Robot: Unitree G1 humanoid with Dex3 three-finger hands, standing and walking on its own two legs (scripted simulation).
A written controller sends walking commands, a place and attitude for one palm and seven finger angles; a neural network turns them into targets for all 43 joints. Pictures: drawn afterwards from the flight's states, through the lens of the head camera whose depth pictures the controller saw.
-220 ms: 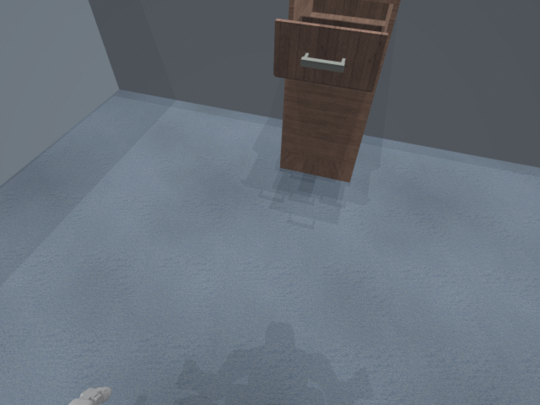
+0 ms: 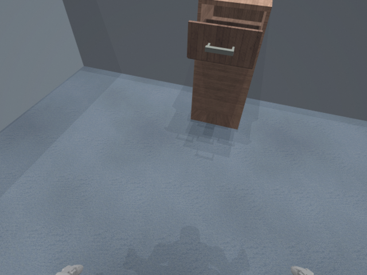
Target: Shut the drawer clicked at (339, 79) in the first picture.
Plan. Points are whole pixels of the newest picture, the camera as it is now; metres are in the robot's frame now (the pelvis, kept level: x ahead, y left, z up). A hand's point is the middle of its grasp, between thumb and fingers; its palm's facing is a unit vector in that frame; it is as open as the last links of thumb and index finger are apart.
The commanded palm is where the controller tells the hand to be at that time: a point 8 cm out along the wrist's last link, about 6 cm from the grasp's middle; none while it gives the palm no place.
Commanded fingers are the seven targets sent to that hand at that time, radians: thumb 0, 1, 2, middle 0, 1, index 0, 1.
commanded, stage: stand and wait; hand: left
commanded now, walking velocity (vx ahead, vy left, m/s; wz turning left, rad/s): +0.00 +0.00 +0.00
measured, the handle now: (220, 48) +1.10 -0.11 +0.01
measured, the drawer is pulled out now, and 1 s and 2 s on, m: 0.29 0.29 0.29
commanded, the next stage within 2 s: look at it before walking up in 0.60 s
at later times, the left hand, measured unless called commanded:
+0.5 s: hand out of the picture +0.05 +0.24 -0.15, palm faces -0.03 -0.94 -0.33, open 7.4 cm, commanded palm none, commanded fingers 0.00 0.90 0.90 -0.20 -0.30 -0.20 -0.30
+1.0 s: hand out of the picture +0.05 +0.23 -0.15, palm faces -0.04 -0.95 -0.32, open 7.4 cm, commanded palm none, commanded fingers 0.00 0.90 0.90 -0.20 -0.30 -0.20 -0.30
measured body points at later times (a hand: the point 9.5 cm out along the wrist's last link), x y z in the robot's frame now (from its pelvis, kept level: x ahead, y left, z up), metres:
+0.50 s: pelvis -0.02 -0.01 +0.01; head -0.02 -0.01 +0.46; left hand +0.05 +0.29 -0.13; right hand +0.05 -0.31 -0.13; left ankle -0.02 +0.12 -0.74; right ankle -0.02 -0.13 -0.74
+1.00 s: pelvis -0.02 -0.01 +0.01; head -0.02 -0.01 +0.46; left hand +0.05 +0.28 -0.13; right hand +0.04 -0.31 -0.13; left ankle -0.02 +0.12 -0.74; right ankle -0.02 -0.13 -0.74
